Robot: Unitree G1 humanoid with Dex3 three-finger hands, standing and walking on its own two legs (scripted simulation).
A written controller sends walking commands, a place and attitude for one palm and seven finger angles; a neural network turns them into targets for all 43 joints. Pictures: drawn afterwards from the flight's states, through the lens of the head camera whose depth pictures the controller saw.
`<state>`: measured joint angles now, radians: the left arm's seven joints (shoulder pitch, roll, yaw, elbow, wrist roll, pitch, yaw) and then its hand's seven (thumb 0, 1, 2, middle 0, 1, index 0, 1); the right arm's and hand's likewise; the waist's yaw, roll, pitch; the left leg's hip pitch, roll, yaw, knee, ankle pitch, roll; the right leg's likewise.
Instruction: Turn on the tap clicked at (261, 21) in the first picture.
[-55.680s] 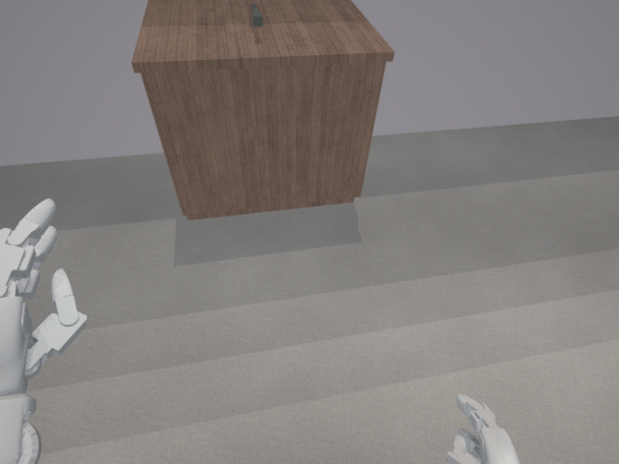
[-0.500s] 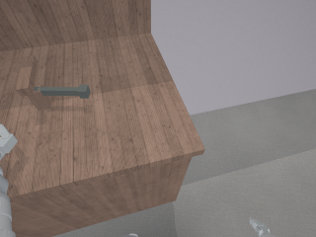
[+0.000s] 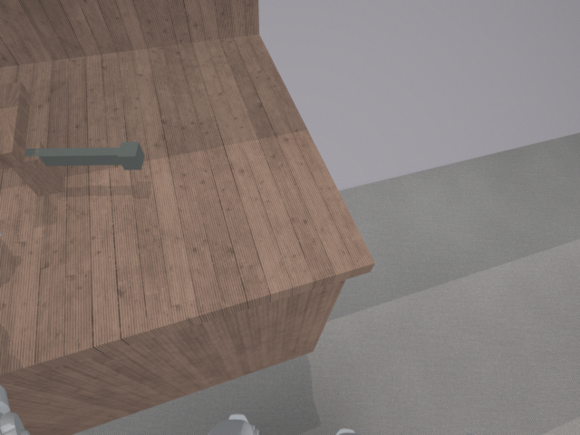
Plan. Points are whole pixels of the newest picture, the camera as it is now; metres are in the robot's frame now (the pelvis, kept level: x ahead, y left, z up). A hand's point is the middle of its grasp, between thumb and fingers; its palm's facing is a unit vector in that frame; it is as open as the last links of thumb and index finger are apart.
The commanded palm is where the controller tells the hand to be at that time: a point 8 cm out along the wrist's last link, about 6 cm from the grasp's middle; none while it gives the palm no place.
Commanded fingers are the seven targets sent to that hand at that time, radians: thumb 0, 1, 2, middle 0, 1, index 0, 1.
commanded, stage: reach beside the lever's end, fingers flat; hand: left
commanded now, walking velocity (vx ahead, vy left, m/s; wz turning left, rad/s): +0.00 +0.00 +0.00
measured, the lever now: (131, 156) +0.47 +0.25 +0.08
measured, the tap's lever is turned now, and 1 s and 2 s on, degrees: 76 76 76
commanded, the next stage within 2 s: push the lever round in 0.22 s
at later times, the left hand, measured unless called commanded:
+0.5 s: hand out of the picture +0.33 +0.38 +0.07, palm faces +0.55 -0.82 -0.14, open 7.8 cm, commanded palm +0.29 +0.41 +0.08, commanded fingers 0.00 0.90 0.90 -0.15 -0.15 -0.15 -0.15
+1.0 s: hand (14, 236) +0.33 +0.35 +0.08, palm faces +0.56 -0.82 -0.12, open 7.8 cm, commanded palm +0.29 +0.38 +0.08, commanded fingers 0.00 0.90 0.90 -0.15 -0.15 -0.15 -0.15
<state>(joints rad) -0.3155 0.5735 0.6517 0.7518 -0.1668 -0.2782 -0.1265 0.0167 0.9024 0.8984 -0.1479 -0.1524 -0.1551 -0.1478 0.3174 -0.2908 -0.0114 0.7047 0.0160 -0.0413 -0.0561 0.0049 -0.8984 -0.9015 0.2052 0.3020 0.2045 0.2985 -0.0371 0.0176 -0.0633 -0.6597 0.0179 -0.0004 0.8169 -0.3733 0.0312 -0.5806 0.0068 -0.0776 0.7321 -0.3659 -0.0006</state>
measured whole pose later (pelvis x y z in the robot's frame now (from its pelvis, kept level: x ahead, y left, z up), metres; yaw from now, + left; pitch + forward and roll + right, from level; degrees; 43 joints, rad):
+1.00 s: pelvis -0.01 -0.02 +0.00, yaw +1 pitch +11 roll -2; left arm -0.30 0.50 0.60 0.71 -0.17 -0.28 -0.07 0.02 0.90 0.90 -0.15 -0.15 -0.15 -0.15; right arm 0.28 -0.27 0.00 0.70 0.03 -0.03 -0.07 0.00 -0.90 -0.90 0.20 0.30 0.20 0.30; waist -0.02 0.02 -0.06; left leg -0.64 0.02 -0.02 0.81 -0.37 0.01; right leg -0.56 0.01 -0.09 0.75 -0.37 -0.02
